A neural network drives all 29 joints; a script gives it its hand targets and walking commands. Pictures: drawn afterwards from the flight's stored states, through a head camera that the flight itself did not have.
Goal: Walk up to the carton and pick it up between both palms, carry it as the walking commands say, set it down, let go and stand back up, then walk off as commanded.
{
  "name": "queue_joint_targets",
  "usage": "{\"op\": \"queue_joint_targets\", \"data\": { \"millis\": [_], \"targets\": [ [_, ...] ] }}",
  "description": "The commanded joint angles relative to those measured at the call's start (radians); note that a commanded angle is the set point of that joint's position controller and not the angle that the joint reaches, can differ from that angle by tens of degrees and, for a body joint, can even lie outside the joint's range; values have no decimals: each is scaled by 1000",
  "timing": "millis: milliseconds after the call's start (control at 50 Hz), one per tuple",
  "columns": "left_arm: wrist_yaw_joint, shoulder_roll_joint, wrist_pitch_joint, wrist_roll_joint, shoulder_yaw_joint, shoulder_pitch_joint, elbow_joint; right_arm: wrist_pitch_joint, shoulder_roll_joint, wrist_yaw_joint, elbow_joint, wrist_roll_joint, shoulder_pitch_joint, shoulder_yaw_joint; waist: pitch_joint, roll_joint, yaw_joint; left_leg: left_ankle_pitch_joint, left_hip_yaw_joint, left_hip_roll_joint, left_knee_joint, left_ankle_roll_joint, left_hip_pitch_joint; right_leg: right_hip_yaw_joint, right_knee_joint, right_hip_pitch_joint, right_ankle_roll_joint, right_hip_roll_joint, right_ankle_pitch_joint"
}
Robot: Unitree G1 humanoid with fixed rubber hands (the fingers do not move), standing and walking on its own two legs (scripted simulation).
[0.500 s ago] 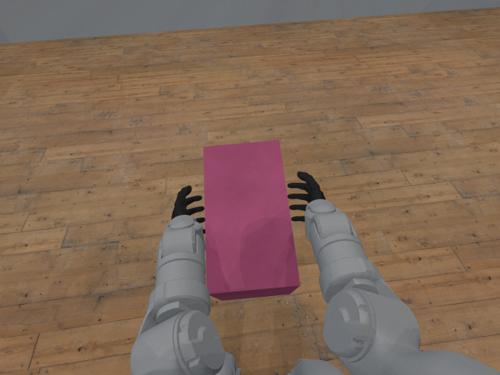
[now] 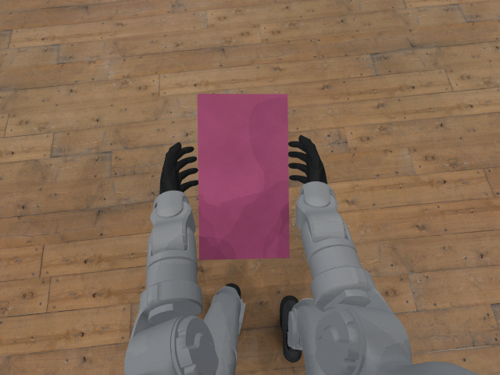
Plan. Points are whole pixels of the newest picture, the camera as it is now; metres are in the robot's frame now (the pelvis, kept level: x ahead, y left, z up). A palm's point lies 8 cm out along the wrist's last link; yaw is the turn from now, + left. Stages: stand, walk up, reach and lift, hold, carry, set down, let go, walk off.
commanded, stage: set down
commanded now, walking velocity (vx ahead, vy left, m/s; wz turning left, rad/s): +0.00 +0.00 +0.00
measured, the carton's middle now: (242, 177) +0.42 +0.10 -0.13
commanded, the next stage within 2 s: none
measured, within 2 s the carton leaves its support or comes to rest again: neither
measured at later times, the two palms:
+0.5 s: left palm (183, 196) +0.37 +0.21 -0.14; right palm (297, 185) +0.42 -0.01 -0.14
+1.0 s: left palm (195, 195) +0.40 +0.21 -0.22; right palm (296, 183) +0.45 -0.02 -0.21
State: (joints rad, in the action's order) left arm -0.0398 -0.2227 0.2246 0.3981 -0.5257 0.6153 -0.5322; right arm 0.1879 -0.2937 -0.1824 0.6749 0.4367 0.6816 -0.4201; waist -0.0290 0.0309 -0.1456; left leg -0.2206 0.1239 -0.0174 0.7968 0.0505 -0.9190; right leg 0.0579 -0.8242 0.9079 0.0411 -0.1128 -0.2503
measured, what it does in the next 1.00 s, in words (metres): lowers itself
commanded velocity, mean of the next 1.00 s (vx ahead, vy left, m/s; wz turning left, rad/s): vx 0.00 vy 0.00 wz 0.00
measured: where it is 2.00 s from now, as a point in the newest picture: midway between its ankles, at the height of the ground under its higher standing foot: (257, 332)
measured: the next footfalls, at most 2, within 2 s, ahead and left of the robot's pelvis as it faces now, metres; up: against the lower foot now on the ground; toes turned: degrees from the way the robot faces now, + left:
none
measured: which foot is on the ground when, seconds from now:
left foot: down 0.00-1.00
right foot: down 0.00-1.00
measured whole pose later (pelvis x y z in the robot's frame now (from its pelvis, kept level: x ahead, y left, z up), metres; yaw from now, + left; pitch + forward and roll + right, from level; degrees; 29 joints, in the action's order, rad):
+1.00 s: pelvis -0.02 +0.02 -0.15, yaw -1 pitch +36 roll +1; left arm -0.14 -0.18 0.26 0.34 -0.56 0.86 -0.61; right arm 0.19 -0.18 -0.22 0.84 0.34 1.01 -0.45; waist 0.10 0.07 -0.11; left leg -0.44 0.07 -0.06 1.50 0.05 -1.69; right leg 0.06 -1.53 1.68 -0.01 -0.13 -0.47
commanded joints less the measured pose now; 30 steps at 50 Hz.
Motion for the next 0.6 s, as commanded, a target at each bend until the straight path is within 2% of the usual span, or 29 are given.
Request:
{"op": "queue_joint_targets", "data": {
  "millis": [0, 140, 260, 420, 580],
  "targets": [
    [235, -779, -49, -116, 529, 434, -82, -57, -899, 239, 115, -91, 398, 506, 750, 31, -27, 189, -96, -109, 22, -55, 225, 54, 69, -333, -52, -11, 197],
    [196, -834, -83, -136, 610, 366, -61, -100, -844, 256, 117, -108, 326, 552, 821, 11, 1, 308, -61, -122, 117, -20, 204, 18, -54, -129, -41, -53, 254],
    [149, -895, -103, -161, 655, 364, -69, -117, -810, 262, 121, -128, 324, 575, 883, -29, 19, 341, -41, -129, 194, 8, 218, -11, -152, 42, -34, -84, 196],
    [105, -895, -103, -159, 647, 454, -92, -116, -778, 272, 170, -144, 397, 545, 888, -46, 34, 217, -40, -133, 274, 20, 138, -32, -264, 224, -30, -100, 44],
    [95, -853, -75, -165, 616, 617, -99, -83, -784, 263, 221, -164, 539, 502, 904, -29, 25, 14, -74, -136, 350, 8, 7, -49, -361, 314, -31, -105, -95]
  ]
}}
